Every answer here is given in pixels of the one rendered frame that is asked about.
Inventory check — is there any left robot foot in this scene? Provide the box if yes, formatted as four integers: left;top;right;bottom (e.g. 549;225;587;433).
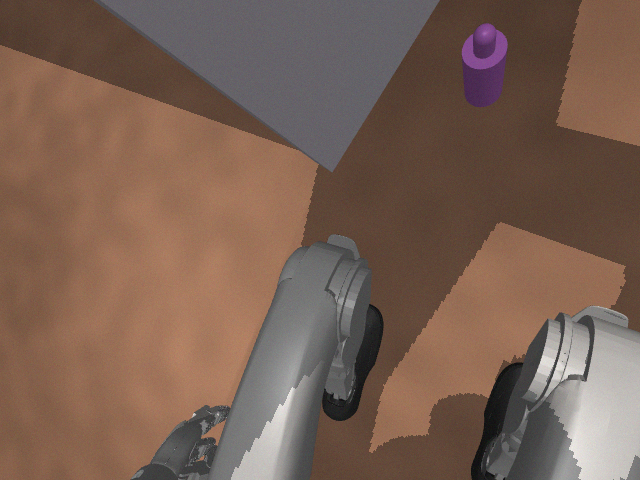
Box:
322;304;383;421

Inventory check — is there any left robot arm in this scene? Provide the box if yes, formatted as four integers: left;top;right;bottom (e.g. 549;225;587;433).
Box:
131;464;178;480

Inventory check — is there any right robot foot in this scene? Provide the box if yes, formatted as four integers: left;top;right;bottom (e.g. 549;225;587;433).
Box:
471;362;523;480

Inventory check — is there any left robot hand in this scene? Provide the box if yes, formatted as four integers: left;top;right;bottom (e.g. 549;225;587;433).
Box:
150;405;230;480

